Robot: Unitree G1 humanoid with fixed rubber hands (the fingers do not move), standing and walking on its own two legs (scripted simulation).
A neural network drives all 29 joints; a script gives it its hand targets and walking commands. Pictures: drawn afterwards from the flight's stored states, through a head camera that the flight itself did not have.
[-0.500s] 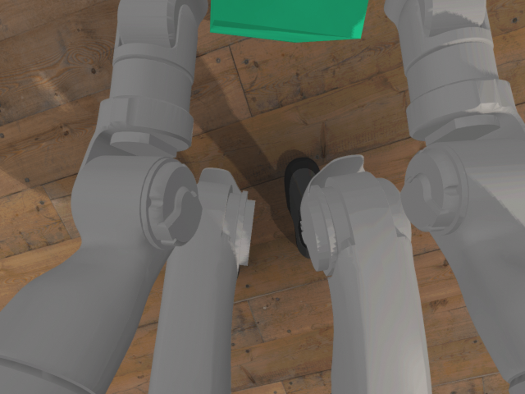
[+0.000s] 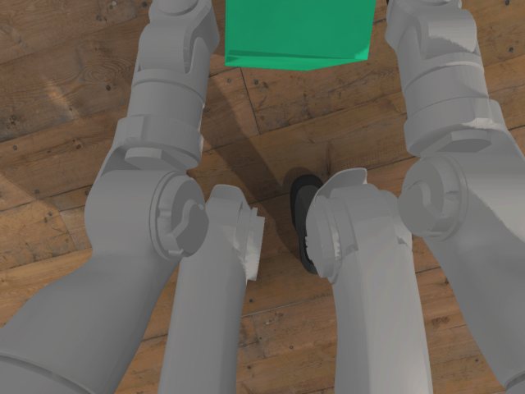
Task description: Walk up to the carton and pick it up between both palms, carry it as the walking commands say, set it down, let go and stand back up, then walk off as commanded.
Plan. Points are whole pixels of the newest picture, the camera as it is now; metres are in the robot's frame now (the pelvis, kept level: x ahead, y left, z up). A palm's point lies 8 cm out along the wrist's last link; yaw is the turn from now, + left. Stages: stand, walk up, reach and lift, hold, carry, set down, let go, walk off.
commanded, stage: set down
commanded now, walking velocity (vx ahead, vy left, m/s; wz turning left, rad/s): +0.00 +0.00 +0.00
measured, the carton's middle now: out of the picture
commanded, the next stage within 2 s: none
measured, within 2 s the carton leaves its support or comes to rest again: neither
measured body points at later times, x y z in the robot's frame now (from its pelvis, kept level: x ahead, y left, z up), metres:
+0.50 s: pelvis +0.01 +0.00 -0.01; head +0.37 -0.04 +0.25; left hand +0.57 +0.04 -0.16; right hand +0.54 -0.20 -0.18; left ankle +0.08 +0.08 -0.34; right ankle +0.13 -0.09 -0.34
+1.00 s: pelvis +0.00 +0.00 -0.01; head +0.37 -0.04 +0.25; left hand +0.58 +0.04 -0.16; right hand +0.54 -0.20 -0.18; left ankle +0.08 +0.08 -0.34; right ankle +0.13 -0.09 -0.34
